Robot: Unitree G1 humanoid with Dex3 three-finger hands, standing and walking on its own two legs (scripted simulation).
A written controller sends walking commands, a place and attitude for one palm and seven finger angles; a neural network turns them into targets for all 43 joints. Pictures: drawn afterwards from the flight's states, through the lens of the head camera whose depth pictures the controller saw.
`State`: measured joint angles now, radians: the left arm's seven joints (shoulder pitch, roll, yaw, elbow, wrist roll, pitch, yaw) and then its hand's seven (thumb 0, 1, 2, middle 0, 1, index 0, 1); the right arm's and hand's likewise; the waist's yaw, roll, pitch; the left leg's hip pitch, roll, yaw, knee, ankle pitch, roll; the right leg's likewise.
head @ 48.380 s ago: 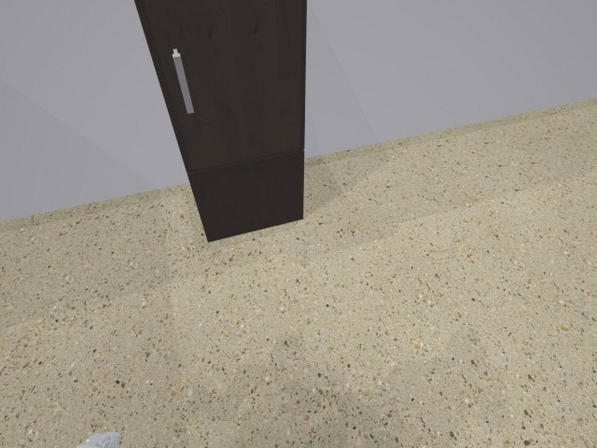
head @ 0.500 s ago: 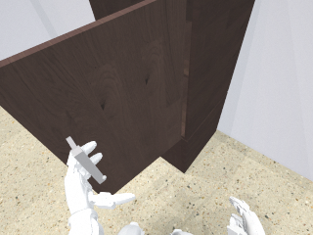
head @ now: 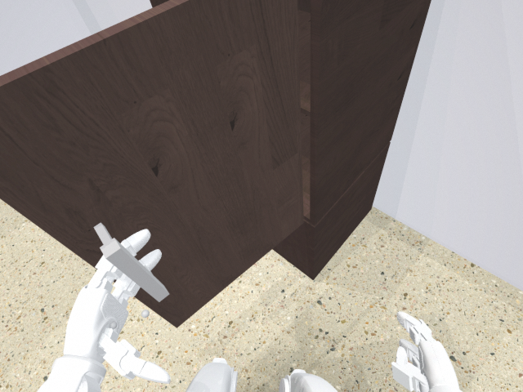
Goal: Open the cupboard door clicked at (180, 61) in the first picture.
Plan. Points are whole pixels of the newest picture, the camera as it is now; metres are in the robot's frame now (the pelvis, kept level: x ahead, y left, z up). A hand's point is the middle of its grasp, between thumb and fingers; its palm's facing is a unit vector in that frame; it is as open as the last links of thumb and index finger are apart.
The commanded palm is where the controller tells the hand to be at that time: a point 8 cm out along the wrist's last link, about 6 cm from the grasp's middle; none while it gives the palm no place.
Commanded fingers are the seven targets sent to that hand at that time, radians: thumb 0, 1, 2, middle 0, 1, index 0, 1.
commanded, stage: slide the hand sideways off the handle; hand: left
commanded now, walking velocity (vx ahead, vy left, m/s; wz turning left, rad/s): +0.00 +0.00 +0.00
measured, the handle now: (133, 264) +0.29 +0.18 +0.07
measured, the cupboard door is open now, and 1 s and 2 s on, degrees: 82 90 90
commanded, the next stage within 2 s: relax the arm and regain balance in 0.44 s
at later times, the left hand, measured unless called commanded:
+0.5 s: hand (118, 322) +0.20 +0.16 +0.11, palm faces -0.02 -0.96 -0.28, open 16.1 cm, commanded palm +0.12 +0.28 +0.07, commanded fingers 0.00 -0.50 0.30 -0.15 -0.30 -0.15 -0.30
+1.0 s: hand out of the picture -0.12 -0.10 -0.07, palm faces +0.18 -0.81 -0.56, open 17.0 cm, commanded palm none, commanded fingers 0.00 -0.50 0.30 -0.15 -0.30 -0.15 -0.30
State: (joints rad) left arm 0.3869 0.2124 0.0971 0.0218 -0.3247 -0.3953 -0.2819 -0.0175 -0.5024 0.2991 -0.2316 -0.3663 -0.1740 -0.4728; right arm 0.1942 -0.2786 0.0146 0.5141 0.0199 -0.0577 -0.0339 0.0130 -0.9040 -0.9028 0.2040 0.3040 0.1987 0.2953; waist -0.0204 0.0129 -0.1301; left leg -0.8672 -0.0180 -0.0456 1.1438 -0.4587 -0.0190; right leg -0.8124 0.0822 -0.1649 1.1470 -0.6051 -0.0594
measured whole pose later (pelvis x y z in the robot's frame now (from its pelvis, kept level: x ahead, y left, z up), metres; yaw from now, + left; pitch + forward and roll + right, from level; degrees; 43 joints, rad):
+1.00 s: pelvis -0.16 -0.34 +0.00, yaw +1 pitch -9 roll +8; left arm 0.23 0.10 0.17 0.93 -0.01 0.13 0.02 0.09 -0.62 0.19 -0.17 -0.30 -0.14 -0.29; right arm 0.25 -0.44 -0.08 0.89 -0.05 0.07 -0.04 0.01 -0.92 -0.90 0.20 0.30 0.19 0.29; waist -0.11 0.29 0.24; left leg -0.50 -0.12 0.07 1.63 -0.58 0.06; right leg -0.61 0.09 0.01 1.12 -0.36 0.03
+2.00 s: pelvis -0.54 -0.75 +0.09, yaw -4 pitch -2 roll +4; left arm 0.33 0.25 0.07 0.97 0.04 0.06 0.02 0.01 -0.61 0.24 -0.15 -0.30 -0.16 -0.30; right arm 0.33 -0.28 -0.07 0.93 -0.04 0.06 0.00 0.01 -0.91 -0.90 0.20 0.30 0.19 0.29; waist -0.03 0.06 0.01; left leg -0.38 -0.04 0.03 1.01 -0.42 0.00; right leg -0.33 0.07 0.09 0.48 -0.13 -0.08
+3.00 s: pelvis -0.59 -0.82 +0.10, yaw -4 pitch +1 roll +0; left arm 0.08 0.33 0.02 1.05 0.01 -0.02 -0.01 -0.01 -0.48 0.30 -0.15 -0.30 -0.16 -0.30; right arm 0.21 -0.34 0.01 1.06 -0.03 -0.02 0.00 0.01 -0.90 -0.90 0.20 0.30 0.20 0.30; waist -0.02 0.01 0.05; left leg -0.09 0.01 -0.01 0.36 -0.30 0.00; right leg -0.25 0.11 0.05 0.35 -0.12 -0.07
